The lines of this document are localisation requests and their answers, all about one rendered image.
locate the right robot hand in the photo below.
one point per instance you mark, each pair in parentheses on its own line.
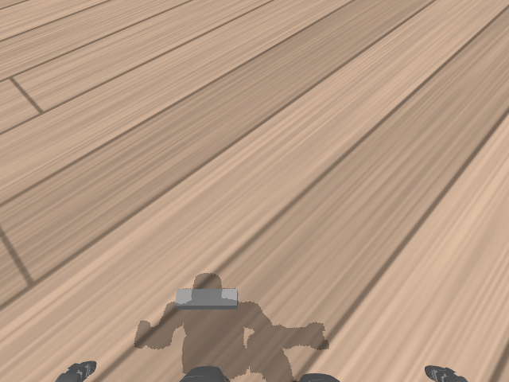
(439,374)

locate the left robot hand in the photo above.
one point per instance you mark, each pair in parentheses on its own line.
(77,372)

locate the carton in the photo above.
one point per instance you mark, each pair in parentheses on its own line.
(207,299)

